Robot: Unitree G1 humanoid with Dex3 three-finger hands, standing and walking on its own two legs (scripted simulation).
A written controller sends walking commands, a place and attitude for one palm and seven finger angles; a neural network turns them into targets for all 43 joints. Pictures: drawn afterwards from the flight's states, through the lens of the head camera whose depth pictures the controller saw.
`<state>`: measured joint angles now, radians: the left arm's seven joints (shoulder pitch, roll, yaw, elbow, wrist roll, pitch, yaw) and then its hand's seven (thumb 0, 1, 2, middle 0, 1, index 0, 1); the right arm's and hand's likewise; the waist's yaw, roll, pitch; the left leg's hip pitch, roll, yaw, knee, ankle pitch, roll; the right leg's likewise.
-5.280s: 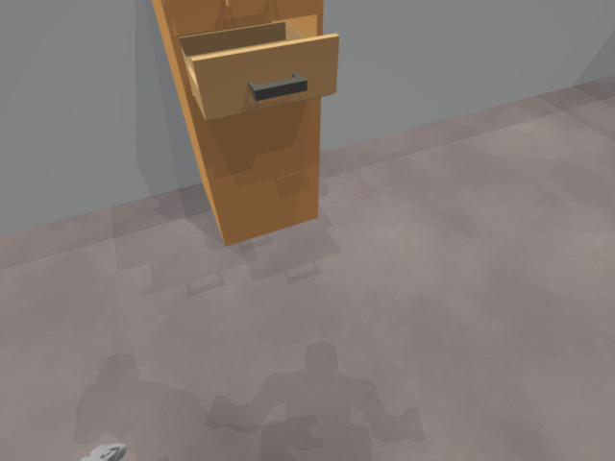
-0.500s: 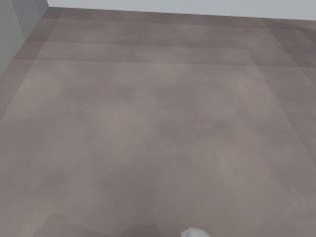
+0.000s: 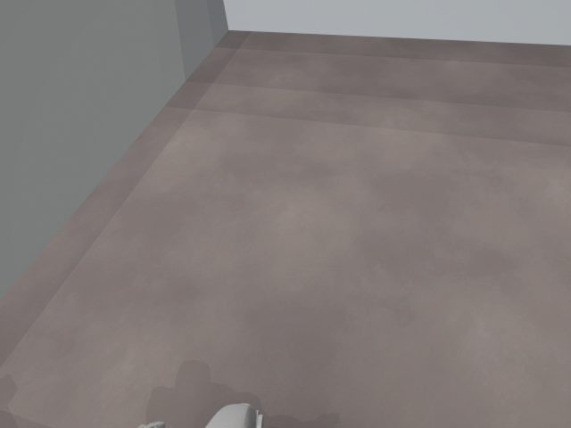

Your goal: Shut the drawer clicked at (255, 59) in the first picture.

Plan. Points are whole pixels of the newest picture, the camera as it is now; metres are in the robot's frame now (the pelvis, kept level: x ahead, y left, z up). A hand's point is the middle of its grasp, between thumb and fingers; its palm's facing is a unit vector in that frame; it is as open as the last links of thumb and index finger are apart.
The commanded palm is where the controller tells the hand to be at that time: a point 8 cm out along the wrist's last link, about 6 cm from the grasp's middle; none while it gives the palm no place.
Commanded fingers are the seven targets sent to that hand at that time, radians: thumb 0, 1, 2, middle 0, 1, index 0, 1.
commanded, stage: turn to face it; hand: left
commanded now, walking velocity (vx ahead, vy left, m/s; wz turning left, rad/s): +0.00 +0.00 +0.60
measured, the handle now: out of the picture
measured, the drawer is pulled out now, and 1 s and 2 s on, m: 0.16 0.16 0.16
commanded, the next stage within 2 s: none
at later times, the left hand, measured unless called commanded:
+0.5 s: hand out of the picture -0.03 +0.28 -0.18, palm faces +0.35 -0.90 -0.26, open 7.4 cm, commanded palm none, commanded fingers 0.00 0.90 0.90 -0.20 -0.30 -0.20 -0.30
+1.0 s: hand out of the picture -0.03 +0.21 -0.14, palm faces +0.56 -0.78 -0.29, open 7.4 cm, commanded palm none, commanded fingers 0.00 0.90 0.90 -0.20 -0.30 -0.20 -0.30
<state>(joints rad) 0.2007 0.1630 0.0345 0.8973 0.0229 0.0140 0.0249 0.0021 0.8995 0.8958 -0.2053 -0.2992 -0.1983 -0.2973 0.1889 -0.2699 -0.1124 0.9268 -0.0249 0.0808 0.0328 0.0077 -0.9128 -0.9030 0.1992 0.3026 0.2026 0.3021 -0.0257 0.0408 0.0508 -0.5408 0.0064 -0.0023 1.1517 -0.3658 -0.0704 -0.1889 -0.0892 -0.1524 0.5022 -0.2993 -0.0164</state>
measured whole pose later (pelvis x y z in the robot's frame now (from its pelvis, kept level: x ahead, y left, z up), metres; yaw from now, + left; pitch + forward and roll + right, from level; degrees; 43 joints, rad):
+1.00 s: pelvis -0.01 -0.01 +0.00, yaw +36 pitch -1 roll +3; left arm 0.19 0.17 0.02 0.87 0.02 0.01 0.02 0.00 0.90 0.90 -0.21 -0.30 -0.20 -0.30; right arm 0.25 -0.27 -0.11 0.96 -0.02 0.09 0.03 0.01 -0.91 -0.90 0.20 0.30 0.20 0.30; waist -0.04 0.04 0.06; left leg -0.52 0.02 -0.02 1.19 -0.34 -0.08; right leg -0.18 -0.10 -0.17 0.49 -0.29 -0.02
